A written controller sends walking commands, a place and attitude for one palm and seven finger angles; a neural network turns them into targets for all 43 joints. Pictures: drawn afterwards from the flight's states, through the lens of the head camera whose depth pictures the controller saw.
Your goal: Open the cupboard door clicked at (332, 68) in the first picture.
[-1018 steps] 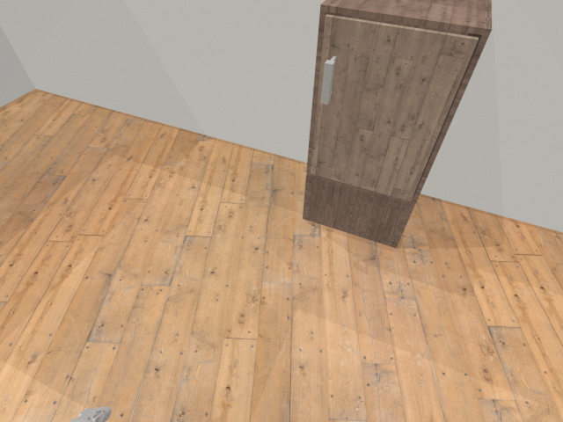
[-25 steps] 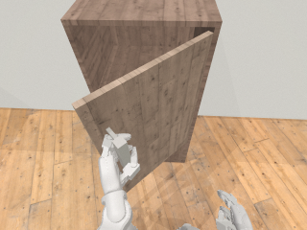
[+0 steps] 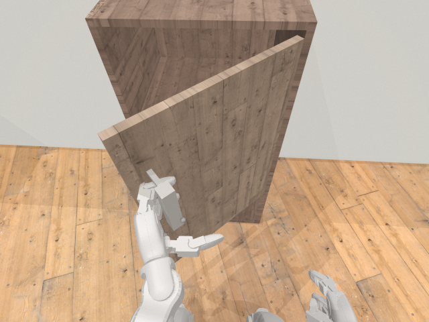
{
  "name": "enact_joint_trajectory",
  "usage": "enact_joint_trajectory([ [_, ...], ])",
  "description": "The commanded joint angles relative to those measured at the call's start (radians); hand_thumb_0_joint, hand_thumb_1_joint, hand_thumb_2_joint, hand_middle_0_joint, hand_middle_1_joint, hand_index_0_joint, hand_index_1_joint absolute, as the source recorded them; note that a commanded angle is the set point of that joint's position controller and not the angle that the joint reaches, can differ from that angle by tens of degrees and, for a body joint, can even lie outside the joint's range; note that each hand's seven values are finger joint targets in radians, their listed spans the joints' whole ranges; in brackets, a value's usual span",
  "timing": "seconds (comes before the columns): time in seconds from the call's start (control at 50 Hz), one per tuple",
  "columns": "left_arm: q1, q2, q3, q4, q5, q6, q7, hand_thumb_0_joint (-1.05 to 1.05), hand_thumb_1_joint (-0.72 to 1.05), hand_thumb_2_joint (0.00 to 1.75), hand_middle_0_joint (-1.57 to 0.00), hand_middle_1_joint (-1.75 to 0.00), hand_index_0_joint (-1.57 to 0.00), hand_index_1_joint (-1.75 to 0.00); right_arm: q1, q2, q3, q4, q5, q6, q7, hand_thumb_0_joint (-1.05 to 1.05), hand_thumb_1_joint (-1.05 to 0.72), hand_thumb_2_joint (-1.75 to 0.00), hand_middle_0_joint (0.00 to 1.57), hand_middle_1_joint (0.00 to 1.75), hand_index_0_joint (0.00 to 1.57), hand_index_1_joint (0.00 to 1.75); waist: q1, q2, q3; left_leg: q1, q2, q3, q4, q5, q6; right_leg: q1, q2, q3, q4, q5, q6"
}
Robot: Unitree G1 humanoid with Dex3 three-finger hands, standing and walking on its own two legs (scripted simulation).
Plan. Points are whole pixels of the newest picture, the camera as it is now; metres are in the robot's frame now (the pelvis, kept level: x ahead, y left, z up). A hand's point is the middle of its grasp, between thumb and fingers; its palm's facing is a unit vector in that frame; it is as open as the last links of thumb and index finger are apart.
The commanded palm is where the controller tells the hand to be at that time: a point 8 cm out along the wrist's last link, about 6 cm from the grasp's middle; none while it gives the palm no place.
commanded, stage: open thumb and fingers to let go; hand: left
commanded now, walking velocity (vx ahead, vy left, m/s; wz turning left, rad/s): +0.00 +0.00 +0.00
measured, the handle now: (164, 199) +0.33 +0.11 +0.05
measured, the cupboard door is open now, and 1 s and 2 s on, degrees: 43 47 45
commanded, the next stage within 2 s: slide the hand sideways off the handle in 0.26 s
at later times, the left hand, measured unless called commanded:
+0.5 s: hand (182, 236) +0.26 +0.07 +0.04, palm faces +0.00 -1.00 -0.06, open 15.7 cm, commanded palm +0.24 +0.10 +0.05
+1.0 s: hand (169, 261) +0.22 +0.09 +0.05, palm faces -0.08 -1.00 +0.01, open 16.1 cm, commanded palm +0.20 +0.15 +0.05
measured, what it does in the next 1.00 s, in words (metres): stands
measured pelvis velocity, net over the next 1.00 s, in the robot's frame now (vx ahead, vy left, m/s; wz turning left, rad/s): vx -0.01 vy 0.03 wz -0.02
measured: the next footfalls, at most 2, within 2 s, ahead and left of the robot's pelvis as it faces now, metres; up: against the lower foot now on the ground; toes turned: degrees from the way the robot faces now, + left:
none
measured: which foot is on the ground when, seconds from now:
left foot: down 0.00-1.00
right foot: down 0.00-1.00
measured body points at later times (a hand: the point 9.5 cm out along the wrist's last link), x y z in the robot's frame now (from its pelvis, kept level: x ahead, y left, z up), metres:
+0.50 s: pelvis -0.01 +0.02 -0.01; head +0.05 +0.00 +0.44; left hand +0.26 +0.13 +0.05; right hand +0.17 -0.20 -0.10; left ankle +0.02 +0.14 -0.66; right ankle +0.01 -0.08 -0.66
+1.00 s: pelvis -0.01 +0.03 -0.01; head +0.05 +0.02 +0.44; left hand +0.22 +0.14 +0.05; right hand +0.17 -0.19 -0.09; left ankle +0.02 +0.14 -0.66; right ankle +0.01 -0.08 -0.66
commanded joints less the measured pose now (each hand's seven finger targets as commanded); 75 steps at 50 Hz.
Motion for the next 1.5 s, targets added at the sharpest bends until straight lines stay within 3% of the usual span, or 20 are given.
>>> enact_joint_trajectory([
  [0.0, -0.179, -0.078, -0.029, -0.208, 0.029, -0.052, 0.008, 0.0, -0.5, 0.3, -0.24, -0.85, -0.24, -0.85, -0.072, -0.082, -0.03, -0.152, 0.003, -0.053, -0.007, 0.0, -0.9, -0.9, 0.2, 0.3, 0.2, 0.3, -0.02, -0.107, -0.232, 0.086, -0.04, 0.001, -0.1, 0.183, 0.044, 0.194, -0.003, 0.105, -0.215, 0.261, 0.043],
  [0.16, -0.19, -0.116, -0.059, -0.217, 0.034, -0.03, 0.02, 0.0, -0.5, 0.3, -0.18, -0.45, -0.18, -0.45, -0.074, -0.082, -0.028, -0.157, 0.005, -0.054, 0.0, 0.0, -0.9, -0.9, 0.2, 0.3, 0.2, 0.3, -0.016, -0.09, -0.25, 0.119, -0.035, -0.002, -0.115, 0.214, 0.043, 0.187, 0.012, 0.072, -0.195, 0.277, 0.034],
  [0.22, -0.209, -0.133, -0.077, -0.216, 0.039, -0.021, 0.024, 0.0, -0.5, 0.3, -0.15, -0.3, -0.15, -0.3, -0.08, -0.084, -0.026, -0.159, 0.007, -0.058, 0.004, 0.0, -0.9, -0.9, 0.2, 0.3, 0.2, 0.3, -0.024, -0.08, -0.216, 0.117, -0.032, -0.01, -0.118, 0.198, 0.043, 0.155, 0.018, 0.059, -0.192, 0.235, 0.029],
  [0.34, -0.221, -0.166, -0.108, -0.224, 0.049, -0.014, 0.032, 0.0, -0.5, 0.3, -0.15, -0.3, -0.15, -0.3, -0.085, -0.084, -0.026, -0.159, 0.006, -0.066, 0.012, 0.0, -0.9, -0.9, 0.2, 0.3, 0.2, 0.3, -0.023, -0.074, -0.246, 0.129, -0.032, -0.017, -0.112, 0.207, 0.043, 0.139, 0.022, 0.045, -0.171, 0.233, 0.026],
  [0.36, -0.212, -0.038, -0.295, -0.25, 0.14, -0.05, -0.167, 0.0, -0.5, 0.3, -0.15, -0.3, -0.15, -0.3, -0.014, -0.127, -0.029, -0.146, 0.014, -0.064, 0.019, 0.0, -0.9, -0.9, 0.2, 0.3, 0.2, 0.3, -0.108, -0.11, -0.197, 0.136, -0.033, -0.007, -0.082, 0.208, 0.062, 0.099, 0.005, 0.084, -0.175, 0.305, 0.034],
  [0.38, -0.248, 0.032, -0.212, -0.298, 0.101, -0.089, -0.278, 0.0, -0.5, 0.3, -0.15, -0.3, -0.15, -0.3, -0.009, -0.116, -0.036, -0.167, 0.02, -0.062, 0.013, 0.0, -0.9, -0.9, 0.2, 0.3, 0.2, 0.3, -0.076, -0.085, -0.248, 0.123, -0.036, -0.009, -0.078, 0.215, 0.064, 0.14, 0.0, 0.09, -0.163, 0.331, 0.028],
  [0.44, -0.253, 0.082, -0.201, -0.358, 0.001, -0.128, -0.506, 0.0, -0.5, 0.3, -0.15, -0.3, -0.15, -0.3, -0.015, -0.123, -0.03, -0.203, 0.046, -0.075, -0.001, 0.0, -0.9, -0.9, 0.2, 0.3, 0.2, 0.3, -0.075, -0.042, -0.263, 0.13, -0.043, -0.01, -0.071, 0.187, 0.068, 0.153, -0.004, 0.11, -0.161, 0.305, 0.026],
  [0.48, -0.192, 0.052, -0.164, -0.354, -0.096, -0.111, -0.559, 0.0, -0.5, 0.3, -0.15, -0.3, -0.15, -0.3, -0.028, -0.119, -0.021, -0.24, 0.067, -0.085, -0.011, 0.0, -0.9, -0.9, 0.2, 0.3, 0.2, 0.3, -0.061, -0.047, -0.222, 0.119, -0.045, -0.014, -0.088, 0.13, 0.065, 0.14, 0.004, 0.103, -0.184, 0.211, 0.028],
  [0.5, -0.195, 0.032, -0.154, -0.353, -0.127, -0.099, -0.555, 0.0, -0.5, 0.3, -0.15, -0.3, -0.15, -0.3, -0.031, -0.119, -0.018, -0.247, 0.073, -0.09, -0.015, 0.0, -0.9, -0.9, 0.2, 0.3, 0.2, 0.3, -0.064, -0.074, -0.196, 0.115, -0.044, -0.021, -0.097, 0.107, 0.064, 0.128, 0.007, 0.092, -0.191, 0.169, 0.031],
  [0.54, -0.138, 0.042, -0.098, -0.349, -0.155, -0.075, -0.516, 0.0, -0.5, 0.3, -0.15, -0.3, -0.15, -0.3, -0.039, -0.122, -0.017, -0.26, 0.075, -0.094, -0.016, 0.0, -0.9, -0.9, 0.2, 0.3, 0.2, 0.3, -0.039, -0.084, -0.184, 0.105, -0.043, -0.024, -0.109, 0.094, 0.058, 0.126, 0.01, 0.08, -0.19, 0.126, 0.03],
  [0.62, -0.001, 0.096, -0.035, -0.37, -0.104, -0.057, -0.43, 0.0, -0.5, 0.3, -0.15, -0.3, -0.15, -0.3, -0.034, -0.124, -0.021, -0.287, 0.063, -0.079, -0.003, 0.0, -0.9, -0.9, 0.2, 0.3, 0.2, 0.3, 0.0, -0.087, -0.214, 0.09, -0.043, -0.018, -0.11, 0.132, 0.053, 0.141, 0.014, 0.069, -0.152, 0.16, 0.025],
  [0.7, 0.028, 0.125, -0.018, -0.408, -0.068, -0.065, -0.404, 0.0, -0.5, 0.3, -0.15, -0.3, -0.15, -0.3, -0.029, -0.119, -0.021, -0.305, 0.058, -0.056, 0.005, 0.0, -0.9, -0.9, 0.2, 0.3, 0.2, 0.3, -0.005, -0.098, -0.176, 0.061, -0.041, -0.007, -0.106, 0.101, 0.051, 0.127, 0.014, 0.081, -0.153, 0.136, 0.026],
  [0.72, 0.049, 0.131, -0.018, -0.425, -0.056, -0.069, -0.404, 0.0, -0.5, 0.3, -0.15, -0.3, -0.15, -0.3, -0.033, -0.12, -0.022, -0.311, 0.057, -0.053, 0.004, 0.0, -0.9, -0.9, 0.2, 0.3, 0.2, 0.3, 0.006, -0.078, -0.183, 0.065, -0.04, -0.01, -0.107, 0.116, 0.051, 0.129, 0.015, 0.079, -0.141, 0.147, 0.02],
  [0.8, 0.14, 0.118, -0.035, -0.458, -0.069, -0.07, -0.422, 0.0, -0.5, 0.3, -0.15, -0.3, -0.15, -0.3, -0.03, -0.115, -0.019, -0.328, 0.062, -0.044, 0.007, 0.0, -0.9, -0.9, 0.2, 0.3, 0.2, 0.3, 0.0, -0.058, -0.153, 0.069, -0.038, -0.005, -0.112, 0.1, 0.048, 0.115, 0.02, 0.074, -0.145, 0.14, 0.022],
  [0.82, 0.149, 0.112, -0.036, -0.463, -0.073, -0.067, -0.426, 0.0, -0.5, 0.3, -0.15, -0.3, -0.15, -0.3, -0.027, -0.116, -0.02, -0.331, 0.062, -0.044, 0.005, 0.0, -0.9, -0.9, 0.2, 0.3, 0.2, 0.3, -0.005, -0.082, -0.154, 0.065, -0.035, -0.012, -0.112, 0.104, 0.05, 0.119, 0.022, 0.07, -0.143, 0.144, 0.022],
  [1.0, 0.254, 0.159, 0.003, -0.546, -0.105, -0.092, -0.479, 0.0, -0.5, 0.3, -0.15, -0.3, -0.15, -0.3, -0.017, -0.119, -0.022, -0.338, 0.064, -0.052, -0.005, 0.0, -0.9, -0.9, 0.2, 0.3, 0.2, 0.3, -0.012, -0.064, -0.153, 0.04, -0.038, -0.012, -0.081, 0.111, 0.049, 0.107, 0.024, 0.075, -0.124, 0.165, 0.028],
  [1.22, 0.414, 0.246, 0.131, -0.579, -0.171, -0.095, -0.556, 0.0, -0.5, 0.3, -0.15, -0.3, -0.15, -0.3, -0.006, -0.122, -0.034, -0.341, 0.075, -0.051, -0.024, 0.0, -0.9, -0.9, 0.2, 0.3, 0.2, 0.3, 0.005, -0.084, -0.185, 0.012, -0.042, -0.004, -0.044, 0.176, 0.05, 0.16, 0.027, 0.093, -0.112, 0.26, 0.033],
  [1.34, 0.514, 0.266, 0.173, -0.614, -0.22, -0.123, -0.621, 0.0, -0.5, 0.3, -0.15, -0.3, -0.15, -0.3, -0.014, -0.114, -0.044, -0.337, 0.081, -0.056, -0.028, 0.0, -0.9, -0.9, 0.2, 0.3, 0.2, 0.3, 0.013, -0.05, -0.194, -0.004, -0.045, 0.0, -0.02, 0.212, 0.046, 0.178, 0.019, 0.111, -0.096, 0.339, 0.041],
  [1.36, 0.521, 0.278, 0.191, -0.607, -0.228, -0.13, -0.631, 0.0, -0.5, 0.3, -0.15, -0.3, -0.15, -0.3, -0.014, -0.116, -0.047, -0.332, 0.083, -0.056, -0.031, 0.0, -0.9, -0.9, 0.2, 0.3, 0.2, 0.3, 0.008, -0.078, -0.187, -0.013, -0.044, -0.002, -0.013, 0.207, 0.045, 0.176, 0.018, 0.115, -0.097, 0.346, 0.046],
  [1.48, 0.534, 0.302, 0.205, -0.627, -0.269, -0.168, -0.717, 0.0, -0.5, 0.3, -0.15, -0.3, -0.15, -0.3, -0.021, -0.127, -0.054, -0.331, 0.089, -0.068, -0.042, 0.0, -0.9, -0.9, 0.2, 0.3, 0.2, 0.3, -0.006, -0.057, -0.164, -0.056, -0.044, -0.007, 0.019, 0.156, 0.047, 0.128, 0.015, 0.135, -0.098, 0.253, 0.048],
])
